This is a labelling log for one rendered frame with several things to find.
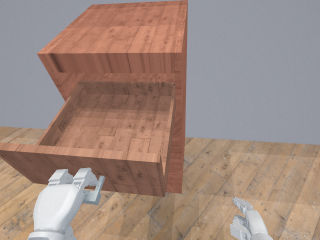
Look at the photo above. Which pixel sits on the left robot forearm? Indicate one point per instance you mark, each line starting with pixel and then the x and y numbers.
pixel 45 234

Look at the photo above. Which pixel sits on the robot left hand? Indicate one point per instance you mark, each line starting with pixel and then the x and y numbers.
pixel 58 203

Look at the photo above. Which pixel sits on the handle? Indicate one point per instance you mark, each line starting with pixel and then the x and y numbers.
pixel 93 197

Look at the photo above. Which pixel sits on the drawer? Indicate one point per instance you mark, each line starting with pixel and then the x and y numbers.
pixel 122 130

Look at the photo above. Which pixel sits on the robot right hand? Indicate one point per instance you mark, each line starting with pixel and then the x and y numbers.
pixel 243 228

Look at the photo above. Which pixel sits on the cabinet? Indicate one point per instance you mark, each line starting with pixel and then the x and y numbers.
pixel 127 42

